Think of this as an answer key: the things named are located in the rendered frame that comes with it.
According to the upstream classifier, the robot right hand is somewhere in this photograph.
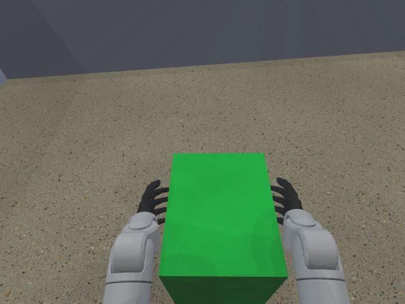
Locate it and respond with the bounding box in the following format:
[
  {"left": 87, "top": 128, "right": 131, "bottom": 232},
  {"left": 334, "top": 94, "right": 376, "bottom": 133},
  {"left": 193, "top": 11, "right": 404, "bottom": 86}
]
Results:
[{"left": 270, "top": 177, "right": 303, "bottom": 225}]

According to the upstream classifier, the carton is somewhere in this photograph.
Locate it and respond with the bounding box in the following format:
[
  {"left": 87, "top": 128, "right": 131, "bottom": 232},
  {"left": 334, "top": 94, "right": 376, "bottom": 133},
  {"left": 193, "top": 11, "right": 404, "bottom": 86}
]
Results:
[{"left": 158, "top": 153, "right": 288, "bottom": 304}]

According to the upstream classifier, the left robot forearm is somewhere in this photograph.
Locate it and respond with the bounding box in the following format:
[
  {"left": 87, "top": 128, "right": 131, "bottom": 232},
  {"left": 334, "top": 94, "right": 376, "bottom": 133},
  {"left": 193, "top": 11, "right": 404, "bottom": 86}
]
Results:
[{"left": 103, "top": 212, "right": 160, "bottom": 304}]

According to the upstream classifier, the robot left hand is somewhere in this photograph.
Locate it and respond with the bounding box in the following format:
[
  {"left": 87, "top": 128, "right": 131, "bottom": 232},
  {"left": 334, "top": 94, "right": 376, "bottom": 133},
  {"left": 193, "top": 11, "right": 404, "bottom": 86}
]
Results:
[{"left": 137, "top": 180, "right": 169, "bottom": 225}]

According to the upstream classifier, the right robot forearm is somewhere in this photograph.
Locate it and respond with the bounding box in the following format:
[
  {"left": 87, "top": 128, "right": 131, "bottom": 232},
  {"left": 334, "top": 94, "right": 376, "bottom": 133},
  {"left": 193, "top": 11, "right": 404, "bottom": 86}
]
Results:
[{"left": 283, "top": 209, "right": 351, "bottom": 304}]

